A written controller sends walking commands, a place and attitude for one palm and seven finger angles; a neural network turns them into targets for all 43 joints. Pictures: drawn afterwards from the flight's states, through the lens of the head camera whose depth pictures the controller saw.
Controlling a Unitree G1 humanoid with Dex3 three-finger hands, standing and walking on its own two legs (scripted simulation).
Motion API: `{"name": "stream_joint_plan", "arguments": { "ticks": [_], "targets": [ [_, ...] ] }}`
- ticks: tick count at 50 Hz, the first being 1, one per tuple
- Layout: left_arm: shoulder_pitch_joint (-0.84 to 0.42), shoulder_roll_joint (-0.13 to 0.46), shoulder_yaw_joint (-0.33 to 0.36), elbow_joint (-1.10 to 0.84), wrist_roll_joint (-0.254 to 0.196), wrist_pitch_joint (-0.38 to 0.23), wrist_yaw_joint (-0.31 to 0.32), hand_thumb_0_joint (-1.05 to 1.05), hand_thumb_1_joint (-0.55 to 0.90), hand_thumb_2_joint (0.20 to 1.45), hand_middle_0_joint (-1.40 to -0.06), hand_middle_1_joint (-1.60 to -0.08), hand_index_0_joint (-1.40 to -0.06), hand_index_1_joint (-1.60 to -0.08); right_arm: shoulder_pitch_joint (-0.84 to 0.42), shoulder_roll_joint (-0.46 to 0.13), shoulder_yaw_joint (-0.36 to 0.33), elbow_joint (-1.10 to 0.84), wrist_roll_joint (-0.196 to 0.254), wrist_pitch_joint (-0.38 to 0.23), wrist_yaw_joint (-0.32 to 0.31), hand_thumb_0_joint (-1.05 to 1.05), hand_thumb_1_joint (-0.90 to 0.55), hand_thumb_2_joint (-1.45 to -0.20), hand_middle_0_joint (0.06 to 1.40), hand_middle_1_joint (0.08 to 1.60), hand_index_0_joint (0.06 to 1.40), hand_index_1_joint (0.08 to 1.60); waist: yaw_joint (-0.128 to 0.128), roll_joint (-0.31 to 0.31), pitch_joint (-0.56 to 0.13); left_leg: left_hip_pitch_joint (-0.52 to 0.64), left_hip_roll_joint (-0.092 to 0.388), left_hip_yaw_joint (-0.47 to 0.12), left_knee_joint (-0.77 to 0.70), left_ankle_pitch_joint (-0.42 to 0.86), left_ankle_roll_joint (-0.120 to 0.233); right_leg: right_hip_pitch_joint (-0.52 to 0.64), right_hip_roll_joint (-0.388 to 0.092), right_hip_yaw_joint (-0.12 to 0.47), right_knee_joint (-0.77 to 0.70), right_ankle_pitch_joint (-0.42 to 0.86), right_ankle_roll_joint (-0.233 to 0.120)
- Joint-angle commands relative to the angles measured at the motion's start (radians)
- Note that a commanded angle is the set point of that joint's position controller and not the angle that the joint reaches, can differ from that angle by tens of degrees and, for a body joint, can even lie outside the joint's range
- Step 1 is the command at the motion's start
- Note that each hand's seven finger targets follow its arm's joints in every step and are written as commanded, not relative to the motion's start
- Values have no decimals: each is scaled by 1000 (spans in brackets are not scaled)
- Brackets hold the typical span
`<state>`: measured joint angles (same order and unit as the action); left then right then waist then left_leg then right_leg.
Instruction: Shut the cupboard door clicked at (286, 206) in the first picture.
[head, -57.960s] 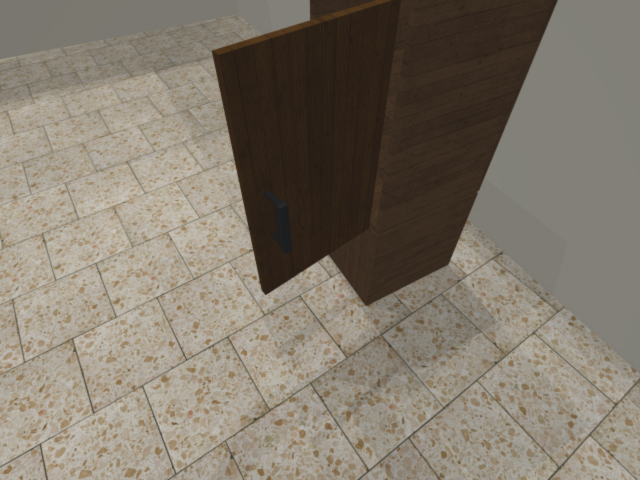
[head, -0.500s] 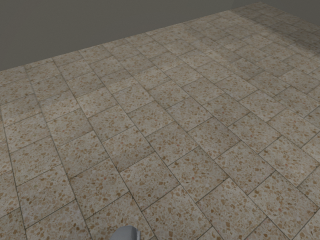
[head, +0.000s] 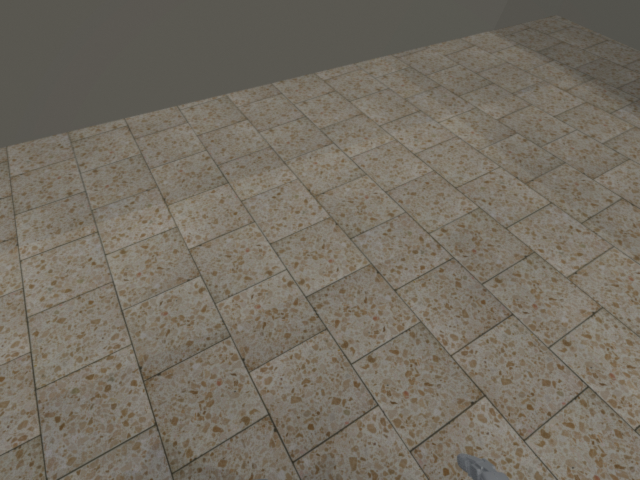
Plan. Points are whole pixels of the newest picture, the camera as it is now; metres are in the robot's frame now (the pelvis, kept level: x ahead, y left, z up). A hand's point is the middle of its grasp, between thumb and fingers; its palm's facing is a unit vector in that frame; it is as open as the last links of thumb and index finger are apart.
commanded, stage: turn to face it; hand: left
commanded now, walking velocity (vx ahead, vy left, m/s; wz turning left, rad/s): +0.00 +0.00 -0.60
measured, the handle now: out of the picture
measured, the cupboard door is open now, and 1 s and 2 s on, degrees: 34 34 34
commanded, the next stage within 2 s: none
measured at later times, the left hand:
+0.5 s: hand (195, 428) +0.20 +0.22 -0.16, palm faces -0.25 -0.94 -0.23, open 7.4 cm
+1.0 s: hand (275, 408) +0.24 +0.11 -0.15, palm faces -0.59 -0.78 -0.22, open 7.4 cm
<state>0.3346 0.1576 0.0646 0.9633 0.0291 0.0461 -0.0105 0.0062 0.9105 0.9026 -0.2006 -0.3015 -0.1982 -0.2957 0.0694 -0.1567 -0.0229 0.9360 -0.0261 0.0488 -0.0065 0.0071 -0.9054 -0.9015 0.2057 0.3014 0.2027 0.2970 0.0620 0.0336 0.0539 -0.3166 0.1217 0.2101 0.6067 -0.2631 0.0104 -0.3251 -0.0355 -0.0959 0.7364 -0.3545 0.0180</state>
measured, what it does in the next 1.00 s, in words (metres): steps on the spot, turning right: right foot, then left foot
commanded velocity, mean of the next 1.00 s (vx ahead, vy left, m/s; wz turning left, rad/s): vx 0.00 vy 0.00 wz -0.60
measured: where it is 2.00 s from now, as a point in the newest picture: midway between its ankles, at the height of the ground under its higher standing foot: outside the picture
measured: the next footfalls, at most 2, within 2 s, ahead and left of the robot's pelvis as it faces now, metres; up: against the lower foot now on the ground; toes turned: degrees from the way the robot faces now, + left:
right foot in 0.02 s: +0.05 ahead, -0.11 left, +0.00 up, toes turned -6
left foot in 0.38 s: +0.12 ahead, +0.12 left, +0.00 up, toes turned -12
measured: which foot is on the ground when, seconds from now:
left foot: down 0.00-0.02, up 0.04-0.36, down 0.38-0.78, up 0.80-1.00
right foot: up 0.00-0.00, down 0.02-0.38, up 0.40-0.76, down 0.78-1.00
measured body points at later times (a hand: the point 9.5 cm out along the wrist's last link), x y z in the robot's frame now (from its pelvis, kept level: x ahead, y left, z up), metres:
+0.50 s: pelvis +0.05 +0.03 +0.01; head +0.10 +0.05 +0.46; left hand +0.22 +0.27 -0.14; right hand +0.05 -0.24 -0.11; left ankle +0.08 +0.13 -0.73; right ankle -0.02 -0.09 -0.66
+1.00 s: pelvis +0.05 +0.01 +0.01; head +0.09 -0.02 +0.45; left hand +0.27 +0.15 -0.13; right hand -0.05 -0.26 -0.13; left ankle +0.13 +0.11 -0.68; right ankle -0.03 -0.09 -0.73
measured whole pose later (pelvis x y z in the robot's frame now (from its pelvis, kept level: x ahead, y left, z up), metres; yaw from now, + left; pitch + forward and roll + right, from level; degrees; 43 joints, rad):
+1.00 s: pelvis +0.05 +0.01 +0.01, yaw -36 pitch +1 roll +0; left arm 0.18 0.21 0.04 0.87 0.03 0.05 -0.01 0.01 0.90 0.90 -0.21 -0.30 -0.20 -0.30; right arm 0.19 -0.26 -0.06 0.90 -0.01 0.06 -0.02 0.01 -0.91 -0.90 0.20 0.30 0.20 0.30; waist -0.02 0.01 0.09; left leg -0.48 0.08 0.05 0.98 -0.43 -0.09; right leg -0.24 0.01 0.05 0.52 -0.29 0.00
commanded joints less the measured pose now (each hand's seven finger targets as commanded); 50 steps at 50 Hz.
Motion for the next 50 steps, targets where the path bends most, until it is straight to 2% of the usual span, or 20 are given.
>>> {"name": "stream_joint_plan", "arguments": {
  "ticks": [1,2,3,5,8,14,16,17,19,20,24,32,35,37,38,39,40,41,44,50],
  "targets": [
    [102,208,52,-57,16,-28,12,0,900,900,-200,-300,-200,-300,-5,-106,-57,-104,15,-12,-11,0,-900,-900,200,300,200,300,2,-317,4,-194,-50,2,204,-301,-45,77,-239,469,-444,211,-127],
    [98,253,52,-74,7,-30,18,0,900,900,-200,-300,-200,-300,-54,-101,-48,-134,12,-8,-7,0,-900,-900,200,300,200,300,27,-278,16,-210,-97,-107,388,-371,-51,12,-335,611,-537,259,-223],
    [63,244,57,-71,6,-38,28,0,900,900,-200,-300,-200,-300,-68,-103,-52,-136,9,-10,-12,0,-900,-900,200,300,200,300,1,-282,6,-287,-94,-191,492,-304,-50,80,-310,648,-518,342,-243],
    [1,203,54,-71,-1,-43,33,0,900,900,-200,-300,-200,-300,-12,-125,-54,-110,11,-24,-17,0,-900,-900,200,300,200,300,-33,-247,-73,-325,-69,-232,533,-194,-63,236,-242,475,-403,555,-228],
    [22,202,58,-68,-2,-41,34,0,900,900,-200,-300,-200,-300,-14,-110,-44,-95,15,-35,-21,0,-900,-900,200,300,200,300,-10,-170,-152,-269,-84,-198,381,-194,-79,363,-195,375,-315,806,-208],
    [-33,248,72,-88,1,-22,30,0,900,900,-200,-300,-200,-300,19,-122,-39,-107,24,-39,-29,0,-900,-900,200,300,200,300,-19,-178,-111,-135,-102,-199,123,-163,-76,265,-184,429,-299,710,-210],
    [-101,251,70,-106,-6,-13,26,0,900,900,-200,-300,-200,-300,114,-138,-39,-86,25,-43,-34,0,-900,-900,200,300,200,300,-70,-168,-107,42,-114,-192,-76,-9,-70,136,-137,420,-259,576,-156],
    [-129,228,63,-114,-11,-8,23,0,900,900,-200,-300,-200,-300,164,-159,-43,-69,23,-50,-33,0,-900,-900,200,300,200,300,-93,-115,-116,170,-86,-207,-204,91,-64,40,-84,384,-210,445,-108],
    [-107,157,41,-163,-21,-5,6,0,900,900,-200,-300,-200,-300,223,-322,-64,-84,-1,-59,-40,0,-900,-900,200,300,200,300,-93,294,-136,293,338,-593,-325,343,133,-210,97,141,160,-282,1],
    [-146,194,43,-163,-9,2,3,0,900,900,-200,-300,-200,-300,225,-318,-61,-86,-7,-57,-42,0,-900,-900,200,300,200,300,-108,211,-115,211,360,-602,-321,341,181,-200,68,168,331,-292,8],
    [-173,176,40,-152,-11,16,-22,0,900,900,-200,-300,-200,-300,130,-261,-42,-115,-9,-56,-43,0,-900,-900,200,300,200,300,-52,111,-56,180,217,-317,-269,497,138,-203,13,118,404,-136,37],
    [-269,160,21,-203,-8,18,-32,0,900,900,-200,-300,-200,-300,215,-283,-63,-76,-5,-51,-25,0,-900,-900,200,300,200,300,-101,171,-73,214,230,-174,-231,495,120,-83,18,23,107,-86,26],
    [-249,163,19,-204,-11,8,-30,0,900,900,-200,-300,-200,-300,202,-302,-74,-75,-4,-49,-20,0,-900,-900,200,300,200,300,-86,179,-105,219,239,-148,-159,500,94,14,29,8,-78,-30,4],
    [-155,206,30,-175,-6,-5,-24,0,900,900,-200,-300,-200,-300,188,-296,-79,-79,7,-45,-13,0,-900,-900,200,300,200,300,-41,88,-123,113,186,-77,-12,380,16,212,24,13,-312,193,-20],
    [-87,290,46,-155,1,-17,-14,0,900,900,-200,-300,-200,-300,187,-242,-71,-101,14,-43,-7,0,-900,-900,200,300,200,300,-8,-120,-163,-68,99,-5,159,117,-50,401,-156,207,-379,415,-79],
    [-38,370,60,-138,-2,-22,-1,0,900,900,-200,-300,-200,-300,125,-183,-51,-151,13,-37,-9,0,-900,-900,200,300,200,300,22,-321,-128,-287,-32,-24,379,-388,-91,414,-359,456,-376,749,-199],
    [-9,383,60,-137,-11,-18,8,0,900,900,-200,-300,-200,-300,76,-198,-43,-168,11,-25,-20,0,-900,-900,200,300,200,300,39,-223,-107,-320,-25,-156,506,-383,-84,354,-372,459,-357,810,-252],
    [-50,359,66,-138,-8,-21,19,0,900,900,-200,-300,-200,-300,75,-188,-44,-162,12,-25,-28,0,-900,-900,200,300,200,300,8,-309,-111,-386,-21,-197,566,-351,-87,371,-324,480,-354,788,-257],
    [-175,281,44,-179,-10,-19,22,0,900,900,-200,-300,-200,-300,115,-203,-48,-118,12,-23,-20,0,-900,-900,200,300,200,300,-56,-216,-105,-274,-7,-199,534,-176,-107,256,-213,308,-339,679,-204],
    [-176,295,53,-173,1,-15,13,0,900,900,-200,-300,-200,-300,113,-174,-46,-130,17,-28,-15,0,-900,-900,200,300,200,300,-58,-201,-78,-113,-72,-169,223,-156,-98,125,-178,388,-349,478,-206]
  ]
}}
